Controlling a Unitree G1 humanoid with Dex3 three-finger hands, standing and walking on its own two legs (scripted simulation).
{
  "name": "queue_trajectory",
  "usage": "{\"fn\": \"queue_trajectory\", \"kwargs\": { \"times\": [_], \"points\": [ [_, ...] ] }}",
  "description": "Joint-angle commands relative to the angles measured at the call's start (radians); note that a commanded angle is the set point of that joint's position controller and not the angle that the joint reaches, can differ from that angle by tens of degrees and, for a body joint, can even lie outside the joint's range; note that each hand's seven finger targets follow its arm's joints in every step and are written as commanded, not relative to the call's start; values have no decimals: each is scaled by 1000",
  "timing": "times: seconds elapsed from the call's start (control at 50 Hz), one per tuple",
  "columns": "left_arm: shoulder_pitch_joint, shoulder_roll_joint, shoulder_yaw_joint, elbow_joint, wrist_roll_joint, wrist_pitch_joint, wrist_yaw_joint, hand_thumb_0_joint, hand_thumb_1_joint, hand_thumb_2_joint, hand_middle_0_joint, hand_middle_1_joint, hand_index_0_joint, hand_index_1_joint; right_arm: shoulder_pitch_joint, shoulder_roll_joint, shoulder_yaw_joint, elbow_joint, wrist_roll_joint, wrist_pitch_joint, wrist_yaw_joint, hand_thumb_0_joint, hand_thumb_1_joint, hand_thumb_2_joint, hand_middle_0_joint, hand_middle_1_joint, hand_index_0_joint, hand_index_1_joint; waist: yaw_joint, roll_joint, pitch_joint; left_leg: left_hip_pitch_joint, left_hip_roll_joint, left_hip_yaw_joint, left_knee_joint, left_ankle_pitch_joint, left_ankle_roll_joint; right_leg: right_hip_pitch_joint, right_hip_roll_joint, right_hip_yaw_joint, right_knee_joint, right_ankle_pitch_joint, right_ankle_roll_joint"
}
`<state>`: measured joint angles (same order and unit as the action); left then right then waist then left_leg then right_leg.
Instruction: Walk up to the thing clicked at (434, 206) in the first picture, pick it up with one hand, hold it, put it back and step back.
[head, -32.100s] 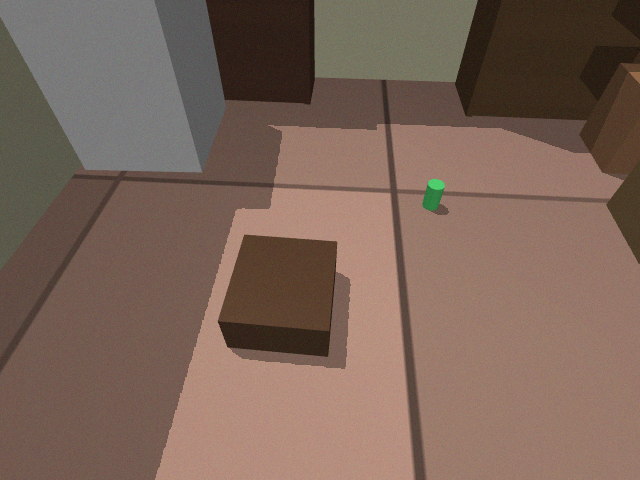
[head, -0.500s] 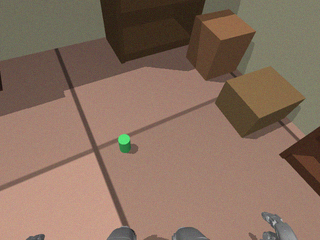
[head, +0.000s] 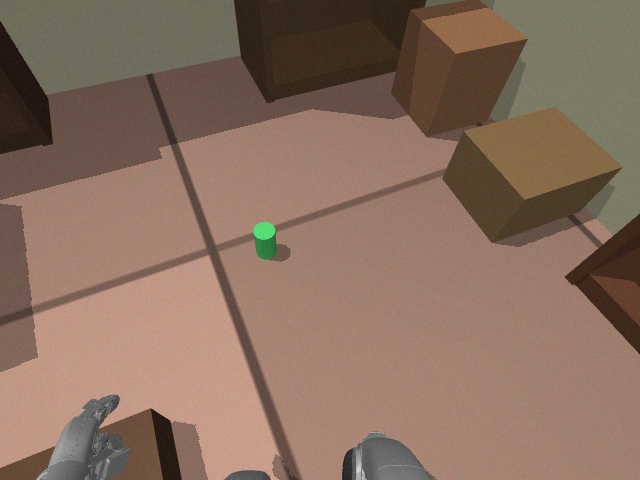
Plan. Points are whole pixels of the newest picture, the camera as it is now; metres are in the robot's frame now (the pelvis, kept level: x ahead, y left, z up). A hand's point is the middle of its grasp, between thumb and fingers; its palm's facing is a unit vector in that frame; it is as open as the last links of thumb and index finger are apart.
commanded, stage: step back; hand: left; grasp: from the side
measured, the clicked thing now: (265, 241) +0.87 +0.17 -0.68
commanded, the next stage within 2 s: stand in 1.50 s
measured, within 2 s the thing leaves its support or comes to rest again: neither
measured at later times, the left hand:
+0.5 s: hand out of the picture -0.11 +0.22 -0.13, palm faces -0.03 -0.91 -0.42, open 7.4 cm
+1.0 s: hand out of the picture -0.11 +0.21 -0.13, palm faces +0.03 -0.91 -0.41, open 7.4 cm
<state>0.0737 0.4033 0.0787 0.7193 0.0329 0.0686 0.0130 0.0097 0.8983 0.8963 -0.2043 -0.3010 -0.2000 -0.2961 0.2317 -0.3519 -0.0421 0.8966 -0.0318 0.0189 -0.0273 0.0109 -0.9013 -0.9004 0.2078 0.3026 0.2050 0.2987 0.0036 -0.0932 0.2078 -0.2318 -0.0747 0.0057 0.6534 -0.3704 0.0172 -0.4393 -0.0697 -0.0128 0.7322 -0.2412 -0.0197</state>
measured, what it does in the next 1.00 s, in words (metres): walks backwards: right foot, then left foot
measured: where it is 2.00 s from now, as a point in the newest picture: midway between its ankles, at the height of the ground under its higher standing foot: outside the picture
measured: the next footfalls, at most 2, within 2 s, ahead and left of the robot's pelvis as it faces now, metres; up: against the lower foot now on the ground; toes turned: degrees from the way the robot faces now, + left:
right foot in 0.34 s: -0.13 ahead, -0.18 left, +0.00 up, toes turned -1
left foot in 0.66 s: -0.16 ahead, +0.09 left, +0.00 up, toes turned -1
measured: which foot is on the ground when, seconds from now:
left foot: down 0.00-0.38, up 0.40-0.64, down 0.66-0.94, up 0.96-1.00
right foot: down 0.00-0.00, up 0.02-0.32, down 0.34-0.68, up 0.70-0.90, down 0.92-1.00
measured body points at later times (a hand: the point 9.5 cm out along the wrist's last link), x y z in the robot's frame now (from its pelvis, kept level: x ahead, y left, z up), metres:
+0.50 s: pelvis -0.16 -0.05 +0.01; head -0.14 -0.07 +0.46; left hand -0.11 +0.27 -0.10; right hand -0.05 -0.37 -0.11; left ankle -0.12 +0.11 -0.66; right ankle -0.17 -0.18 -0.71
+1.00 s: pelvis -0.17 -0.07 +0.01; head -0.16 -0.08 +0.46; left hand -0.12 +0.25 -0.10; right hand -0.11 -0.39 -0.12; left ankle -0.20 +0.07 -0.69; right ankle -0.15 -0.17 -0.71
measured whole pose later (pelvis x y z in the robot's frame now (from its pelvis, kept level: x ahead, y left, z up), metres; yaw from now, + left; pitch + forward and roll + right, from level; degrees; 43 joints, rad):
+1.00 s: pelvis -0.17 -0.07 +0.01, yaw +2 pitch -3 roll -1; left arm 0.22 0.38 0.07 0.96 0.04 -0.04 -0.01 0.01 0.90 0.90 -0.20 -0.30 -0.20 -0.30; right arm 0.24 -0.38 -0.06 0.97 -0.03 0.01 0.00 0.01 -0.90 -0.90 0.21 0.30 0.21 0.30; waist 0.01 0.03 0.06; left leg -0.30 0.00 -0.10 0.83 -0.49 0.01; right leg -0.28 0.01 -0.06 0.63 -0.30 -0.04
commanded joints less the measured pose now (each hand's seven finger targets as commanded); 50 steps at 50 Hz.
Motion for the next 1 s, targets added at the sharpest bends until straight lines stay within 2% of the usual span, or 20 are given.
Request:
{"fn": "queue_trajectory", "kwargs": {
  "times": [0.0,0.08,0.22,0.3,0.34,0.36,0.38,0.44,0.56,0.62,0.64,0.66,0.7,0.76,0.82,0.88,0.9,0.92,0.94,0.98],
  "points": [
    [-36,189,65,-90,-3,1,15,0,900,900,-200,-300,-200,-300,-24,-445,-113,-126,-18,-29,-11,0,-900,-900,200,300,200,300,-46,363,-213,-146,536,-629,-346,407,312,1,107,172,429,-425,12],
    [87,172,66,-14,-23,4,-1,0,900,900,-200,-300,-200,-300,-108,-277,-66,-143,-10,-38,-26,0,-900,-900,200,300,200,300,49,172,-213,-17,310,-217,-199,622,187,-80,176,222,606,-248,4],
    [90,151,43,1,-12,-28,-1,0,900,900,-200,-300,-200,-300,-42,-287,-77,-149,-9,-13,-12,0,-900,-900,200,300,200,300,-24,302,-276,156,324,-196,-130,552,230,4,86,90,124,-286,53],
    [212,158,49,112,-6,-54,-4,0,900,900,-200,-300,-200,-300,-97,-317,-80,-152,0,17,2,0,-900,-900,200,300,200,300,19,304,-346,2,264,-141,-47,305,151,287,112,-23,-307,-53,11],
    [246,265,82,120,18,-63,-5,0,900,900,-200,-300,-200,-300,-110,-220,-52,-178,9,20,6,0,-900,-900,200,300,200,300,38,5,-271,-357,91,-92,167,-79,43,351,-83,373,-362,-215,-73],
    [156,374,103,78,17,-57,-6,0,900,900,-200,-300,-200,-300,-156,-223,-61,-197,9,18,-9,0,-900,-900,200,300,200,300,67,-133,-217,-323,18,-120,343,-224,-16,70,-310,575,-453,-328,-225],
    [39,399,102,45,17,-60,1,0,900,900,-200,-300,-200,-300,-157,-276,-86,-173,7,21,-14,0,-900,-900,200,300,200,300,48,-162,-137,-236,67,-183,477,-201,-28,-138,-374,660,-506,-428,-273],
    [-20,244,60,53,17,-76,9,0,900,900,-200,-300,-200,-300,-88,-254,-71,-97,20,12,4,0,-900,-900,200,300,200,300,-16,0,-92,-273,-13,-175,501,-56,-16,0,-152,281,-363,-177,-153],
    [126,261,79,99,26,-94,-2,0,900,900,-200,-300,-200,-300,-92,-225,-57,-75,-2,-28,27,0,-900,-900,200,300,200,300,73,-115,-170,-265,62,-64,98,-162,-45,271,-161,308,-357,-411,-168],
    [81,244,61,93,10,-77,-10,0,900,900,-200,-300,-200,-300,20,-211,-69,-14,-6,-52,27,0,-900,-900,200,300,200,300,-2,-75,-209,46,47,-19,-333,-20,-7,177,-139,214,-200,-173,-120],
    [131,178,36,99,8,-72,-9,0,900,900,-200,-300,-200,-300,50,-233,-86,7,-16,-62,22,0,-900,-900,200,300,200,300,0,46,-242,213,83,-142,-343,11,10,57,-86,153,-29,-97,-75],
    [189,101,17,100,-6,-71,-12,0,900,900,-200,-300,-200,-300,38,-295,-98,-3,-29,-66,17,0,-900,-900,200,300,200,300,22,282,-238,277,271,-452,-402,-113,67,-137,32,46,167,-249,-13],
    [22,242,50,104,-2,-85,-6,0,900,900,-200,-300,-200,-300,-14,-405,-116,-18,-4,-65,24,0,-900,-900,200,300,200,300,-27,243,-77,-56,464,-683,-473,-424,264,-119,-9,92,230,-314,-5],
    [98,203,42,142,-14,-102,-26,0,900,900,-200,-300,-200,-300,-74,-273,-76,-27,-14,-71,28,0,-900,-900,200,300,200,300,16,218,-69,-28,276,-329,-375,-160,159,-43,12,45,106,-213,-8],
    [90,177,42,149,-13,-107,-34,0,900,900,-200,-300,-200,-300,-16,-291,-85,-5,-11,-66,34,0,-900,-900,200,300,200,300,-21,265,-104,-54,251,-286,-352,-120,145,78,54,-23,-26,-188,1],
    [197,165,44,198,-3,-121,-17,0,900,900,-200,-300,-200,-300,-78,-256,-72,-25,4,-40,37,0,-900,-900,200,300,200,300,50,238,-178,-145,198,-173,-164,-76,102,319,109,-71,-253,-58,-7],
    [243,183,54,218,1,-127,-8,0,900,900,-200,-300,-200,-300,-50,-192,-51,-27,10,-35,33,0,-900,-900,200,300,200,300,69,142,-213,-214,165,-134,-19,-40,69,440,58,30,-306,-53,-7],
    [278,262,75,221,16,-137,3,0,900,900,-200,-300,-200,-300,-37,-119,-27,-49,18,-37,29,0,-900,-900,200,300,200,300,80,-93,-225,-372,18,-78,235,-126,17,495,-159,404,-434,-155,-69],
    [224,314,83,190,14,-137,3,0,900,900,-200,-300,-200,-300,-48,-170,-41,-48,8,-31,16,0,-900,-900,200,300,200,300,73,-32,-196,-394,25,-118,329,-221,3,386,-314,570,-508,-346,-154],
    [115,304,81,158,5,-137,0,0,900,900,-200,-300,-200,-300,-5,-254,-69,-10,4,-35,11,0,-900,-900,200,300,200,300,35,30,-93,-344,97,-163,373,-180,-1,228,-341,566,-503,-389,-237]
  ]
}}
